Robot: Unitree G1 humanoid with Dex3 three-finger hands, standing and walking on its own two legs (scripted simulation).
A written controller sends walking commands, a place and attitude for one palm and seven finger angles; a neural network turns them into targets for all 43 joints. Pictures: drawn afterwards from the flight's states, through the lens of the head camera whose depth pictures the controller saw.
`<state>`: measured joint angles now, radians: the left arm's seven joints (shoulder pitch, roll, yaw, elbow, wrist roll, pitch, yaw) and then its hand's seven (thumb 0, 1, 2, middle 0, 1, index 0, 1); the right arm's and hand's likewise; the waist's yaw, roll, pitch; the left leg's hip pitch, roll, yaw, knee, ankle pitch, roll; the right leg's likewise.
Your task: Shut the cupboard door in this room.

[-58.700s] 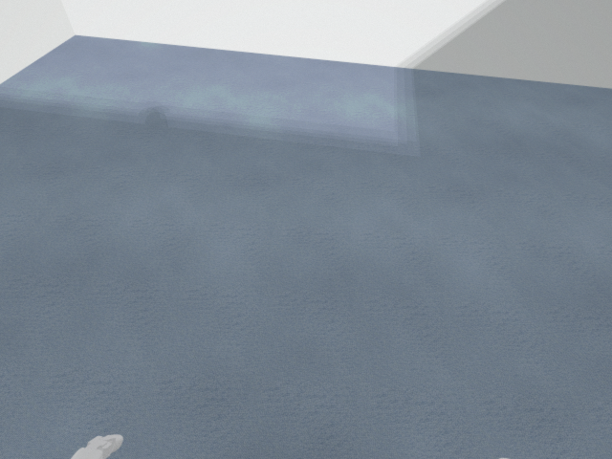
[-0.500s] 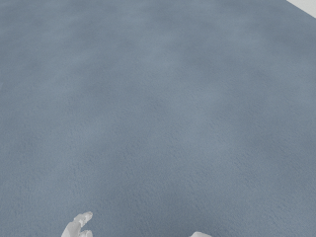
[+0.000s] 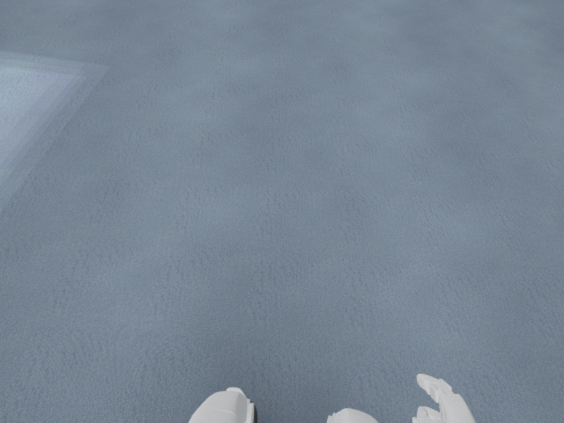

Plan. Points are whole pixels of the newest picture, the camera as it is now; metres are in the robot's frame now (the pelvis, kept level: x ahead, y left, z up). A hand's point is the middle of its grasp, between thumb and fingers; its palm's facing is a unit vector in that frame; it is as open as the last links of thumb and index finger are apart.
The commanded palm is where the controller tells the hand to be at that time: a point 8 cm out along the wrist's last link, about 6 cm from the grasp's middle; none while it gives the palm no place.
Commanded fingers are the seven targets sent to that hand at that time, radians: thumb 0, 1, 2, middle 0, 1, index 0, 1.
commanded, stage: turn to face it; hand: left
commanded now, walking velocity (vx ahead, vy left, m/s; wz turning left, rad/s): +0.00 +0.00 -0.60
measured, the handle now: out of the picture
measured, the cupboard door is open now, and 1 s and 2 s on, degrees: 55 55 55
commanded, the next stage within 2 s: none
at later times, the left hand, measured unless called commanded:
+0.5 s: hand (193, 417) +0.13 +0.14 -0.15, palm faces -0.15 -0.97 -0.20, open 7.3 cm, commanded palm none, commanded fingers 0.00 0.90 0.90 -0.20 -0.30 -0.20 -0.30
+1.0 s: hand (230, 305) +0.30 +0.12 -0.13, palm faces -0.50 -0.83 -0.25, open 7.4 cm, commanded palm none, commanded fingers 0.00 0.90 0.90 -0.20 -0.30 -0.20 -0.30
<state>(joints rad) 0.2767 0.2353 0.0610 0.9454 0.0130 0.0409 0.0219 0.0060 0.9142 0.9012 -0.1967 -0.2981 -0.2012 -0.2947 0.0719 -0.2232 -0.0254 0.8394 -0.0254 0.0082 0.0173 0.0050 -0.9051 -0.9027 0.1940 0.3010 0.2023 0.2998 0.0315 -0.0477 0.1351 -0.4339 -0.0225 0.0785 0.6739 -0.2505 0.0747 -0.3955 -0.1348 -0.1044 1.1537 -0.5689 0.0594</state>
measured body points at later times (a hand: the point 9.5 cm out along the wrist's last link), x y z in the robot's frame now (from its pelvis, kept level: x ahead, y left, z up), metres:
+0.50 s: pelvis +0.07 -0.03 +0.02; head +0.12 -0.04 +0.47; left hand +0.14 +0.19 -0.13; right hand +0.09 -0.30 -0.12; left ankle +0.06 +0.10 -0.66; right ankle +0.05 -0.15 -0.72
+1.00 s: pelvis +0.08 -0.01 +0.02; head +0.13 -0.03 +0.47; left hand +0.33 +0.16 -0.11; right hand +0.00 -0.25 -0.12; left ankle +0.12 +0.10 -0.72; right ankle +0.01 -0.12 -0.69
